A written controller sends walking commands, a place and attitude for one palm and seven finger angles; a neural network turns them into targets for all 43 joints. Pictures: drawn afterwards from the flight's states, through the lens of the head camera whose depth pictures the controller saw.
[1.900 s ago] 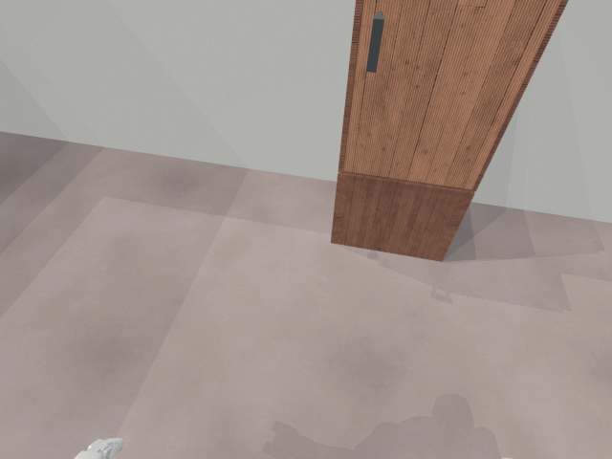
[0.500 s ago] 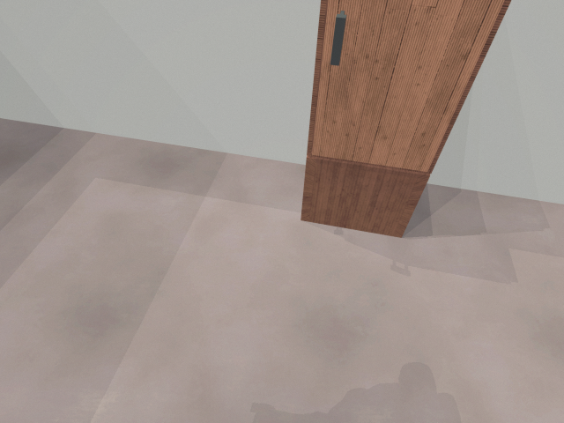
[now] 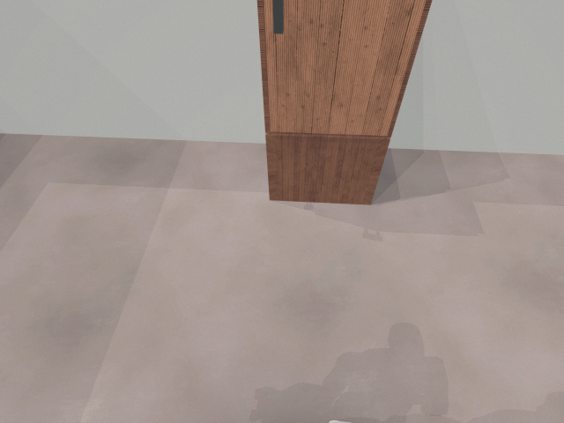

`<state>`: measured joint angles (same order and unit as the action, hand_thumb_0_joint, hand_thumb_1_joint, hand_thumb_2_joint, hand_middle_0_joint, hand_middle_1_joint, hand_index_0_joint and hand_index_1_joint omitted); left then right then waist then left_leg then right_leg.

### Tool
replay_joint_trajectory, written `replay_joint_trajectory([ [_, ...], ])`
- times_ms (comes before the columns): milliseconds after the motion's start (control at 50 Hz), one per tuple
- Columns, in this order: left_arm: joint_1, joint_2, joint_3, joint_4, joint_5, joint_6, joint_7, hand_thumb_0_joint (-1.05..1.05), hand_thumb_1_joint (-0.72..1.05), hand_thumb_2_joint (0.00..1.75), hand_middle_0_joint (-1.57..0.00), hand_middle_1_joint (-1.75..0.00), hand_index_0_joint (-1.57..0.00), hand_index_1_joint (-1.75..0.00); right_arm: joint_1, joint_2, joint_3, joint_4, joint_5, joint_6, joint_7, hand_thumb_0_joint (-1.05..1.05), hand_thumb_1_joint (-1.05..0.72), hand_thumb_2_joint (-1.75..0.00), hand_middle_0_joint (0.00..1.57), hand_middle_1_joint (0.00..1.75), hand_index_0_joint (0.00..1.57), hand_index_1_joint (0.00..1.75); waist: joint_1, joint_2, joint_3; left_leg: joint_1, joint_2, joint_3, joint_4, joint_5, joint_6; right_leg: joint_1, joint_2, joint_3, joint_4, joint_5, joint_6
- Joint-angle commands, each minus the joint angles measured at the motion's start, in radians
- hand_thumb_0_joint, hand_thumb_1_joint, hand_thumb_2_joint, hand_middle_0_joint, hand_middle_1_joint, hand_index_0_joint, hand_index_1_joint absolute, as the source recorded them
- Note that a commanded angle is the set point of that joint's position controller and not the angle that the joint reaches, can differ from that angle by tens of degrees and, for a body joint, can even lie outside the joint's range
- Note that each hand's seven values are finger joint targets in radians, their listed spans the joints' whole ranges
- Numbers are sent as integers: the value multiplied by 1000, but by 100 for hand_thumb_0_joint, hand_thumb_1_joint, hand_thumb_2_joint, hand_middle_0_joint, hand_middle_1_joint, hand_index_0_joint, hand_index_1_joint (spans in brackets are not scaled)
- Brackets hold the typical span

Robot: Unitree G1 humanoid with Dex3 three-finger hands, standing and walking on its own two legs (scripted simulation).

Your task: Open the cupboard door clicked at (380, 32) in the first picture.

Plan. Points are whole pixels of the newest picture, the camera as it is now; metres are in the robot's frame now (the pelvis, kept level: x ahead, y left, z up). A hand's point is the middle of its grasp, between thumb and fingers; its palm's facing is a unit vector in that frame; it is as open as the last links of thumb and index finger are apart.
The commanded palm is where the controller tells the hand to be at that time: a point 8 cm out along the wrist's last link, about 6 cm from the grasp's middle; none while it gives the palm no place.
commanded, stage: walk to a spot facing it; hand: left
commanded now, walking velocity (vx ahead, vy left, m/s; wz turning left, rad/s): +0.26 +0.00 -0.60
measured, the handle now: (278, 3) +1.07 +0.11 +0.11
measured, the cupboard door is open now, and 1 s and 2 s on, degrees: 0 0 0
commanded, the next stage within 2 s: none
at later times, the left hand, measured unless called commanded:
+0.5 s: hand out of the picture +0.06 +0.18 -0.14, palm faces -0.10 -0.97 -0.21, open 7.3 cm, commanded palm none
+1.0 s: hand (185, 277) +0.39 +0.24 -0.16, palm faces -0.46 -0.86 -0.21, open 7.3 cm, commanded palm none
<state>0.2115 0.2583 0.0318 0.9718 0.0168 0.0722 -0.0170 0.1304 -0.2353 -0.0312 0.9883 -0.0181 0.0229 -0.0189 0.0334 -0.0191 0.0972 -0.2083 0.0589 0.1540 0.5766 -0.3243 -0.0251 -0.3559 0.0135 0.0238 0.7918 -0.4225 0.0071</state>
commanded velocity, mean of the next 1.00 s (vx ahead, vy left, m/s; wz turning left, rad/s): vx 0.15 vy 0.00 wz -0.57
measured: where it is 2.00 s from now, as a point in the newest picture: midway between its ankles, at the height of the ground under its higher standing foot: outside the picture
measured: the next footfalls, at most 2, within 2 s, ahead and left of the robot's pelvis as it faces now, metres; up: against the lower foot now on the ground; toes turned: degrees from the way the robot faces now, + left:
left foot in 0.68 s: +0.28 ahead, +0.10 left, +0.00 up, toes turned -17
right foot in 1.54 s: +0.14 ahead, -0.03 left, +0.00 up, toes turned -61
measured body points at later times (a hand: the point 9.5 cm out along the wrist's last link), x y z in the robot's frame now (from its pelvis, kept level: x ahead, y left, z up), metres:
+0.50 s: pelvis +0.07 +0.00 +0.02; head +0.08 -0.02 +0.47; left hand +0.07 +0.23 -0.12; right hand +0.13 -0.28 -0.12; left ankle +0.15 +0.14 -0.66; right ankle +0.01 -0.08 -0.72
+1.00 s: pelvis +0.21 +0.09 +0.02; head +0.25 +0.12 +0.47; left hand +0.41 +0.29 -0.14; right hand +0.10 -0.13 -0.11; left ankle +0.24 +0.12 -0.72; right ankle +0.12 -0.05 -0.60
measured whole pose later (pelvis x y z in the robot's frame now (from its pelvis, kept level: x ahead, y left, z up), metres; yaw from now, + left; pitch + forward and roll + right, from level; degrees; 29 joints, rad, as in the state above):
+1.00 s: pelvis +0.21 +0.09 +0.02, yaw -33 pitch -2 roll -3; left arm 0.22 0.28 0.12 0.92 0.03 0.07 -0.01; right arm 0.30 -0.16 -0.03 0.97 -0.01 -0.03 -0.04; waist 0.01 -0.04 0.05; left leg -0.18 0.06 0.28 0.45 -0.26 0.10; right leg -0.57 -0.03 0.01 1.27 -0.26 0.06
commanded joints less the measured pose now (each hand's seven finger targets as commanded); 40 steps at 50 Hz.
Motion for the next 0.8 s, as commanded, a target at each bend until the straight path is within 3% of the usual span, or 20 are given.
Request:
replay_joint_trajectory([
  [0,195,121,57,-48,8,-36,-1,0,90,90,-20,-30,-20,-30,-105,-207,-60,-108,-1,-9,-4,0,-90,-90,20,30,20,30,88,61,-135,-159,217,-74,95,64,68,238,-60,5,-226,123,-3],
  [20,225,227,75,-47,24,-57,10,0,90,90,-20,-30,-20,-30,-65,-111,-44,-130,4,2,4,0,-90,-90,20,30,20,30,86,-340,-108,-379,27,21,423,-271,-22,283,-262,406,-496,73,-60],
  [40,230,260,74,-62,9,-56,24,0,90,90,-20,-30,-20,-30,-100,-105,-39,-167,-2,1,6,0,-90,-90,20,30,20,30,85,-370,-50,-474,-37,-112,567,-317,-27,190,-363,670,-634,57,-118],
  [60,187,237,76,-80,4,-58,31,0,90,90,-20,-30,-20,-30,-91,-136,-46,-166,-1,0,11,0,-90,-90,20,30,20,30,51,-246,-26,-463,13,-191,591,-203,-13,163,-348,596,-658,-118,-160],
  [80,155,202,76,-86,1,-68,33,0,90,90,-20,-30,-20,-30,-102,-137,-49,-150,-1,-4,16,0,-90,-90,20,30,20,30,40,-206,-4,-472,24,-183,608,-116,-12,140,-297,611,-674,-182,-111],
  [120,106,150,60,-96,-4,-89,26,0,90,90,-20,-30,-20,-30,-55,-139,-55,-120,-6,-18,23,0,-90,-90,20,30,20,30,-1,-81,-22,-433,43,-191,591,30,-22,148,-232,479,-622,-70,-105],
  [160,149,129,58,-77,-5,-107,22,0,90,90,-20,-30,-20,-30,-28,-114,-54,-106,-9,-22,26,0,-90,-90,20,30,20,30,-6,-36,-72,-430,34,-179,573,78,-33,211,-198,416,-591,58,-126],
  [200,190,118,60,-60,-5,-117,20,0,90,90,-20,-30,-20,-30,-4,-97,-54,-94,-11,-25,27,0,-90,-90,20,30,20,30,-5,-42,-97,-454,32,-173,568,111,-40,266,-176,371,-577,125,-121],
  [400,309,76,54,-5,8,-134,31,0,90,90,-20,-30,-20,-30,-101,-68,-45,-150,-8,-46,24,0,-90,-90,20,30,20,30,30,-83,-53,-547,41,-166,430,80,-60,356,-201,437,-558,310,-205],
  [520,283,103,58,-9,13,-127,41,0,90,90,-20,-30,-20,-30,-148,-49,-41,-190,6,-59,27,0,-90,-90,20,30,20,30,37,-115,-20,-414,3,-146,239,30,-45,283,-193,451,-518,434,-207],
  [580,211,127,70,-31,15,-119,42,0,90,90,-20,-30,-20,-30,-83,-51,-44,-185,16,-69,22,0,-90,-90,20,30,20,30,-1,-128,-32,-210,-25,-137,89,13,-28,187,-176,441,-445,495,-180],
  [600,174,133,75,-41,10,-116,42,0,90,90,-20,-30,-20,-30,-10,-58,-45,-164,17,-72,15,0,-90,-90,20,30,20,30,-37,-128,-51,-93,-37,-128,-3,67,-25,145,-140,409,-386,513,-155],
  [620,151,121,79,-51,4,-112,42,0,90,90,-20,-30,-20,-30,106,-85,-48,-127,18,-76,1,0,-90,-90,20,30,20,30,-86,-82,-93,110,-32,-141,-116,135,-16,49,-77,368,-267,515,-119],
  [640,173,83,76,-57,-9,-109,35,0,90,90,-20,-30,-20,-30,234,-164,-64,-90,10,-81,-13,0,-90,-90,20,30,20,30,-123,87,-202,342,121,-252,-162,157,15,-67,22,273,-66,341,-77],
  [660,231,25,69,-61,-18,-107,24,0,90,90,-20,-30,-20,-30,300,-254,-76,-79,0,-83,-12,0,-90,-90,20,30,20,30,-103,363,-274,439,433,-588,-223,286,110,-250,112,103,246,-183,-9],
  [680,225,43,69,-66,-9,-101,26,0,90,90,-20,-30,-20,-30,267,-243,-66,-103,9,-63,-9,0,-90,-90,20,30,20,30,-93,288,-226,291,474,-615,-264,254,167,-226,38,85,369,-198,3],
  [700,208,54,78,-61,2,-91,25,0,90,90,-20,-30,-20,-30,175,-177,-52,-131,0,-59,-7,0,-90,-90,20,30,20,30,-57,194,-145,135,438,-544,-329,115,176,-212,3,60,429,-163,12],
  [720,153,50,82,-58,12,-81,15,0,90,90,-20,-30,-20,-30,117,-132,-38,-136,-1,-62,-10,0,-90,-90,20,30,20,30,-43,181,-43,8,381,-475,-352,86,156,-218,-23,36,466,-94,17],
  [740,142,49,84,-56,17,-70,4,0,90,90,-20,-30,-20,-30,85,-96,-24,-139,-3,-64,-11,0,-90,-90,20,30,20,30,-20,162,-1,-54,333,-385,-355,115,131,-203,-50,26,466,-34,19],
  [780,163,23,80,-50,17,-50,-8,0,90,90,-20,-30,-20,-30,80,-74,-17,-127,-2,-70,-15,0,-90,-90,20,30,20,30,5,161,-25,-61,270,-228,-332,263,97,-173,-60,-2,473,58,31],
])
